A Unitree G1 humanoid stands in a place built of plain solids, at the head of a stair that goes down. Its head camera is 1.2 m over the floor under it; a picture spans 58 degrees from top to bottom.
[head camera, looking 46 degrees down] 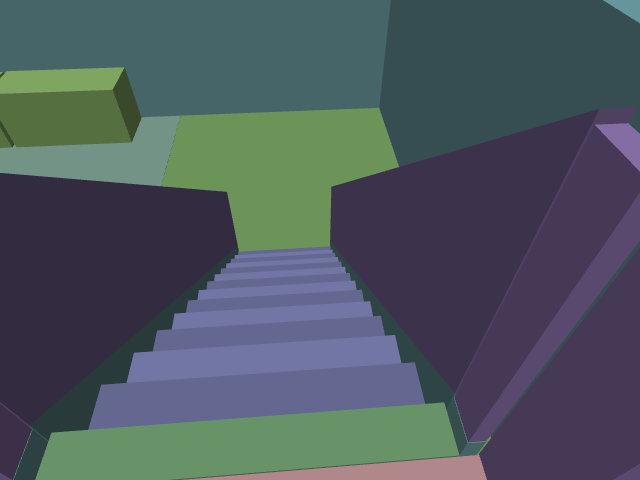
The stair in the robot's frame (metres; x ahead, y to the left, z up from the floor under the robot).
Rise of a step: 0.20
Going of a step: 0.23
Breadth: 1.08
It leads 4 degrees to the left of straight ahead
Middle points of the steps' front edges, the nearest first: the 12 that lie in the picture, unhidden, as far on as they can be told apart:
0.48 0.19 0.00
0.71 0.20 -0.19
0.94 0.22 -0.39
1.17 0.24 -0.58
1.40 0.26 -0.78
1.63 0.27 -0.97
1.86 0.29 -1.17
2.08 0.31 -1.36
2.31 0.33 -1.56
2.54 0.35 -1.75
2.77 0.36 -1.95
3.00 0.38 -2.14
